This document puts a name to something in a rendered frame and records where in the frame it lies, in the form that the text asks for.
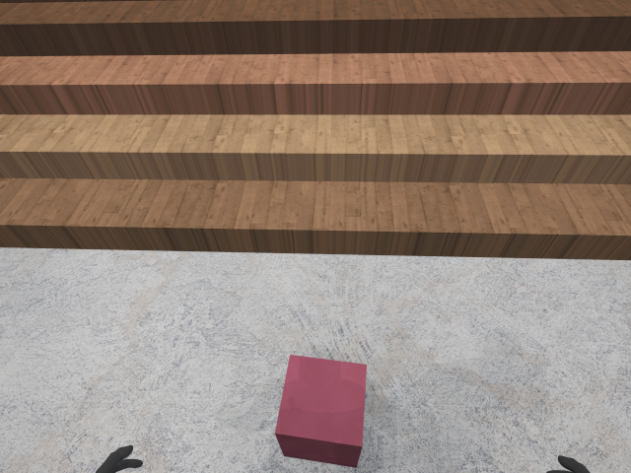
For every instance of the robot left hand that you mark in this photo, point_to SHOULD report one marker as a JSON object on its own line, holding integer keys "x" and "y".
{"x": 116, "y": 462}

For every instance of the carton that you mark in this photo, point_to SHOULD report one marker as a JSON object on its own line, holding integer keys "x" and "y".
{"x": 321, "y": 415}

